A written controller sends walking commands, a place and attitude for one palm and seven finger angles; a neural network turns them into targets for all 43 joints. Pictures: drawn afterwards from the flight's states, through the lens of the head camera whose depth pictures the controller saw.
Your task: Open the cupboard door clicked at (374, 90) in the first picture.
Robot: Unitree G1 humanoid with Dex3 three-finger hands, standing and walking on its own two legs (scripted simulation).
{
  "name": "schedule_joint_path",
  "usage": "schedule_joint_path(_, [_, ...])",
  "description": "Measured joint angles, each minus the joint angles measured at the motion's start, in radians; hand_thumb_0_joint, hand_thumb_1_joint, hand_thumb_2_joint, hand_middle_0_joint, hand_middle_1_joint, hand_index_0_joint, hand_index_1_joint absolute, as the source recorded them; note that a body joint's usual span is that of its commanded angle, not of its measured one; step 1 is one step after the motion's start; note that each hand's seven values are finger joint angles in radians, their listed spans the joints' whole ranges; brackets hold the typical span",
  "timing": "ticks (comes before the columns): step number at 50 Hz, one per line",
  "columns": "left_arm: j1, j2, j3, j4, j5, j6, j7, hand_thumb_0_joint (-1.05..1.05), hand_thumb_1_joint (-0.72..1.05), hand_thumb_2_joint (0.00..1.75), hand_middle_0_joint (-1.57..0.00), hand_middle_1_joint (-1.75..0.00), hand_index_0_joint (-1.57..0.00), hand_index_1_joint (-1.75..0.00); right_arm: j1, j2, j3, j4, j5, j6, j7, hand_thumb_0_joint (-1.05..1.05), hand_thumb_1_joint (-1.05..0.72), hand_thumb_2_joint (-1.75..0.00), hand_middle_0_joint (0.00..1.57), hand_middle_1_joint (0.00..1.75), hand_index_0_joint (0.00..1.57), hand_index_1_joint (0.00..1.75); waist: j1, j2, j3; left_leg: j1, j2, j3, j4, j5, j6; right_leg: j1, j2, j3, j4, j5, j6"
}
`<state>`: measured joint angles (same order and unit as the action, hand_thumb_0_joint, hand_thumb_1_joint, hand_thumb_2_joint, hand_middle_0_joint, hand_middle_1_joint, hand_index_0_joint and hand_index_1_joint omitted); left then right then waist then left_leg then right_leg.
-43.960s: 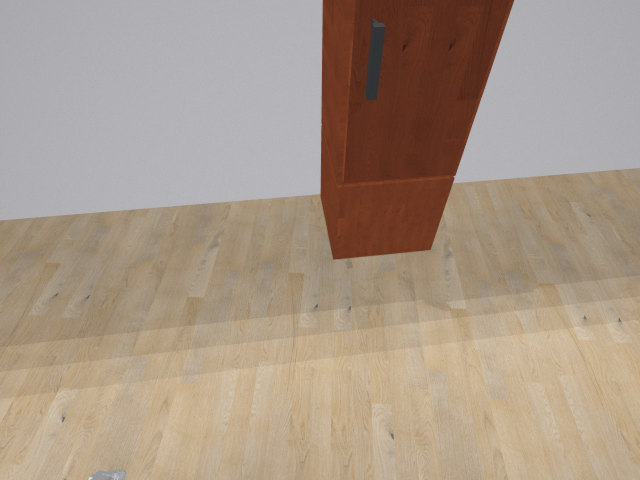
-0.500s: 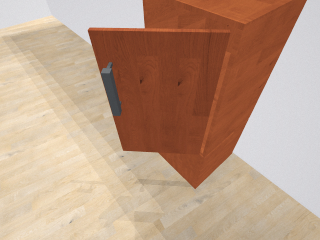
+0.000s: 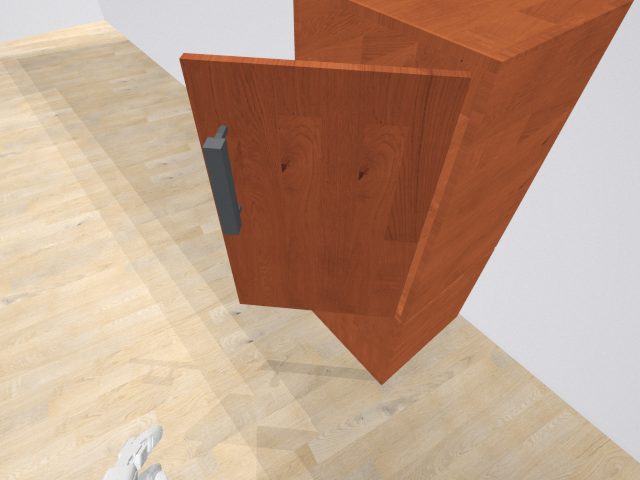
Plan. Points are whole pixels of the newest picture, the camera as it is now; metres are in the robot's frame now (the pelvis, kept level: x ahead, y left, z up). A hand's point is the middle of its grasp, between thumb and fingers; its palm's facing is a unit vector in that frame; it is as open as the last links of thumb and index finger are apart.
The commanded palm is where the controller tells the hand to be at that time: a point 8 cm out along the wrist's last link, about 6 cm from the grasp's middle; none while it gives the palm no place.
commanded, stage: raise the hand with hooked fingers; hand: left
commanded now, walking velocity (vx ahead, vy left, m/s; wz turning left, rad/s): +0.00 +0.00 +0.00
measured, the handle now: (227, 182) +0.53 +0.18 +0.07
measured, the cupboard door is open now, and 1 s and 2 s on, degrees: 45 45 45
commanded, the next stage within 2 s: move the hooked fingers beside the handle in 1.98 s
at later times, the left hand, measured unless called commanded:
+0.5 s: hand (170, 444) +0.16 +0.18 -0.01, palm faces +0.00 -1.00 -0.09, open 9.8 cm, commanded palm +0.15 +0.25 +0.00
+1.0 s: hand (126, 377) +0.22 +0.24 +0.04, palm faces -0.01 -1.00 -0.06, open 12.7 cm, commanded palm +0.19 +0.29 +0.05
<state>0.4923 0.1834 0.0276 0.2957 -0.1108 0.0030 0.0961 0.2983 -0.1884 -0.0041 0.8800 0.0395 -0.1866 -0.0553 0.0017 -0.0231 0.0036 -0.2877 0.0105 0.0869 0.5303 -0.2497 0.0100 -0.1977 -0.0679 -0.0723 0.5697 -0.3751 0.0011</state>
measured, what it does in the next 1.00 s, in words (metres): stands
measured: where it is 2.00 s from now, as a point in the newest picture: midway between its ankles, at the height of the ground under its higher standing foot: outside the picture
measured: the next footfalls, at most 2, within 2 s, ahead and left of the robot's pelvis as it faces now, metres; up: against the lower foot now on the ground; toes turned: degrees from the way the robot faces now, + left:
none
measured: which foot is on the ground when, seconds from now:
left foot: down 0.00-1.00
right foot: down 0.00-1.00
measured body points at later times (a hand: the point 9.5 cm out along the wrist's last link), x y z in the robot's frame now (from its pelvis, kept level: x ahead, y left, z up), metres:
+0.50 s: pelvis -0.04 -0.04 -0.07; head +0.00 -0.04 +0.38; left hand +0.16 +0.24 +0.00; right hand +0.16 -0.27 -0.15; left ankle +0.02 +0.11 -0.73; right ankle -0.05 -0.12 -0.73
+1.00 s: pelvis -0.03 +0.00 -0.03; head +0.00 +0.01 +0.42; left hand +0.21 +0.29 +0.04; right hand +0.13 -0.26 -0.10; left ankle +0.02 +0.11 -0.73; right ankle -0.05 -0.12 -0.73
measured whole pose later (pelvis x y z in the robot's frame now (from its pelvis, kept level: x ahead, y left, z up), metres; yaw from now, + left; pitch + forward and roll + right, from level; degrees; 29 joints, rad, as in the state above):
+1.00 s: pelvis -0.03 +0.00 -0.03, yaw +0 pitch +7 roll -2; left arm 0.19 0.34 0.33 0.18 -0.35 -0.31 -0.42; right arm 0.28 -0.27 0.00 0.60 0.06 -0.25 -0.08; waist -0.01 0.02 -0.07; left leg -0.62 0.06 0.05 0.84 -0.35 0.01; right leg -0.49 -0.03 -0.09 0.81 -0.44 0.00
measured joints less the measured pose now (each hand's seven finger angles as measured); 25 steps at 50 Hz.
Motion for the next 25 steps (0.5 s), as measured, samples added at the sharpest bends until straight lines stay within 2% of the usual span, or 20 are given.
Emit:
schedule_joint_path(2, [-0.033, -0.010, 0.023, -0.120, -0.025, -0.086, -0.019, 0.02, 0.88, 0.88, -0.20, -0.33, -0.21, -0.33, -0.017, -0.017, -0.011, -0.064, -0.008, -0.037, -0.003, 0.01, -0.91, -0.90, 0.20, 0.30, 0.20, 0.30, -0.019, 0.023, -0.027, -0.064, 0.000, -0.022, 0.055, -0.013, 0.000, -0.045, -0.001, -0.016, 0.036, -0.018, 0.015])
schedule_joint_path(4, [-0.086, -0.020, 0.059, -0.155, -0.045, -0.212, -0.074, 0.02, 0.85, 0.86, -0.20, -0.35, -0.21, -0.35, -0.055, -0.029, -0.024, -0.117, -0.019, -0.049, 0.007, 0.01, -0.91, -0.90, 0.20, 0.30, 0.20, 0.30, -0.027, 0.037, -0.063, -0.148, 0.011, -0.029, 0.123, -0.032, -0.004, -0.127, 0.006, -0.019, 0.102, -0.034, 0.010])
schedule_joint_path(6, [-0.125, -0.022, 0.090, -0.154, -0.069, -0.353, -0.165, 0.01, 0.81, 0.85, -0.20, -0.37, -0.21, -0.37, -0.097, -0.032, -0.037, -0.166, -0.028, -0.051, 0.026, 0.01, -0.91, -0.90, 0.20, 0.30, 0.20, 0.30, -0.025, 0.032, -0.103, -0.250, 0.025, -0.025, 0.208, -0.060, -0.012, -0.237, 0.013, -0.010, 0.197, -0.065, -0.001])
schedule_joint_path(8, [-0.146, -0.017, 0.109, -0.134, -0.089, -0.480, -0.281, 0.01, 0.77, 0.83, -0.20, -0.39, -0.21, -0.39, -0.136, -0.036, -0.050, -0.215, -0.028, -0.052, 0.045, 0.01, -0.90, -0.90, 0.20, 0.30, 0.20, 0.30, -0.020, 0.021, -0.125, -0.349, 0.040, -0.026, 0.303, -0.092, -0.019, -0.340, 0.022, -0.005, 0.298, -0.102, -0.012])
schedule_joint_path(10, [-0.144, -0.003, 0.123, -0.119, -0.105, -0.540, -0.390, 0.00, 0.73, 0.82, -0.20, -0.42, -0.21, -0.42, -0.164, -0.044, -0.061, -0.266, -0.021, -0.047, 0.055, 0.01, -0.90, -0.90, 0.20, 0.30, 0.20, 0.30, -0.012, 0.012, -0.131, -0.426, 0.052, -0.032, 0.389, -0.123, -0.029, -0.416, 0.028, -0.005, 0.386, -0.135, -0.014])
schedule_joint_path(13, [-0.099, 0.013, 0.143, -0.127, -0.145, -0.507, -0.470, 0.00, 0.66, 0.79, -0.21, -0.46, -0.22, -0.46, -0.178, -0.056, -0.069, -0.331, -0.006, -0.028, 0.043, 0.01, -0.90, -0.90, 0.20, 0.30, 0.20, 0.30, 0.004, 0.007, -0.133, -0.494, 0.062, -0.045, 0.475, -0.155, -0.036, -0.480, 0.034, -0.013, 0.474, -0.176, -0.034])
schedule_joint_path(16, [-0.050, 0.018, 0.172, -0.164, -0.167, -0.464, -0.454, 0.01, 0.58, 0.76, -0.22, -0.50, -0.23, -0.51, -0.167, -0.059, -0.067, -0.359, -0.001, -0.021, 0.018, 0.01, -0.90, -0.90, 0.20, 0.30, 0.20, 0.30, 0.022, 0.014, -0.129, -0.524, 0.070, -0.070, 0.523, -0.174, -0.044, -0.495, 0.043, -0.034, 0.509, -0.196, -0.042])
schedule_joint_path(19, [-0.038, 0.033, 0.195, -0.211, -0.175, -0.474, -0.430, 0.01, 0.51, 0.73, -0.23, -0.55, -0.23, -0.55, -0.142, -0.055, -0.051, -0.348, -0.003, -0.026, -0.006, 0.01, -0.90, -0.90, 0.20, 0.30, 0.20, 0.30, 0.036, 0.026, -0.126, -0.540, 0.075, -0.097, 0.546, -0.180, -0.047, -0.494, 0.052, -0.059, 0.516, -0.202, -0.049])
schedule_joint_path(22, [-0.088, 0.060, 0.212, -0.221, -0.191, -0.488, -0.458, 0.01, 0.44, 0.70, -0.23, -0.59, -0.24, -0.59, -0.122, -0.047, -0.022, -0.310, -0.002, -0.035, -0.020, 0.01, -0.90, -0.90, 0.20, 0.30, 0.20, 0.30, 0.037, 0.042, -0.120, -0.552, 0.079, -0.119, 0.556, -0.178, -0.048, -0.493, 0.059, -0.078, 0.513, -0.199, -0.055])
schedule_joint_path(25, [-0.163, 0.095, 0.226, -0.191, -0.212, -0.444, -0.514, 0.01, 0.37, 0.67, -0.23, -0.64, -0.24, -0.64, -0.103, -0.036, 0.004, -0.276, 0.005, -0.034, -0.027, 0.01, -0.90, -0.90, 0.20, 0.30, 0.20, 0.30, 0.026, 0.057, -0.107, -0.542, 0.082, -0.123, 0.541, -0.167, -0.048, -0.482, 0.064, -0.082, 0.493, -0.186, -0.056])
